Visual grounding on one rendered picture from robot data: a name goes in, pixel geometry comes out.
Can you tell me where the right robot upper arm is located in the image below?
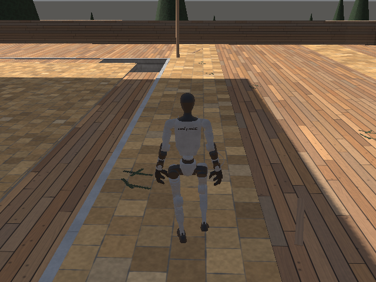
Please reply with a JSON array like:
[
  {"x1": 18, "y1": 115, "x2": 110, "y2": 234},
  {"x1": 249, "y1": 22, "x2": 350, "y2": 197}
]
[{"x1": 200, "y1": 118, "x2": 215, "y2": 152}]

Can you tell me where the left robot hand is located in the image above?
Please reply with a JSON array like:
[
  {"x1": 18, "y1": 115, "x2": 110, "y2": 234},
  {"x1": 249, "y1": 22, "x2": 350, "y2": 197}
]
[{"x1": 155, "y1": 169, "x2": 169, "y2": 184}]

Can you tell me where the robot right forearm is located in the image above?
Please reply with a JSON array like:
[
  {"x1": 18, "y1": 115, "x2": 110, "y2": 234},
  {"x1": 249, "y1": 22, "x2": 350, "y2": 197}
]
[{"x1": 209, "y1": 143, "x2": 221, "y2": 172}]

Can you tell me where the left robot upper arm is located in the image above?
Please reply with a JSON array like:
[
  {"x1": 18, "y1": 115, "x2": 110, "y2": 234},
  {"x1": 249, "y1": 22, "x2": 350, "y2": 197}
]
[{"x1": 161, "y1": 119, "x2": 176, "y2": 152}]

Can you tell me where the robot left forearm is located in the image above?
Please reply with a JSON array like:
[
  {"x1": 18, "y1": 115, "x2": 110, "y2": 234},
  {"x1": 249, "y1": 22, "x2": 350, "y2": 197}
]
[{"x1": 156, "y1": 143, "x2": 167, "y2": 170}]

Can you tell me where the robot head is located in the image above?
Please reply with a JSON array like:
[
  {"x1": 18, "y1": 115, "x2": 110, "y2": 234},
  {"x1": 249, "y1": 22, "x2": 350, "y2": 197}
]
[{"x1": 177, "y1": 93, "x2": 198, "y2": 122}]

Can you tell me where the robot torso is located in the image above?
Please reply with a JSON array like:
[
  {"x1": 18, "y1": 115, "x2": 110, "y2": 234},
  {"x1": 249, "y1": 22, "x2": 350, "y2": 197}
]
[{"x1": 174, "y1": 116, "x2": 202, "y2": 176}]

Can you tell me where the right robot hand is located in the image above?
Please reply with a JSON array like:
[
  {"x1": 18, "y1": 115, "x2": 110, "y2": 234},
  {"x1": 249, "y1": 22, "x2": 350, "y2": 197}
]
[{"x1": 209, "y1": 170, "x2": 223, "y2": 186}]

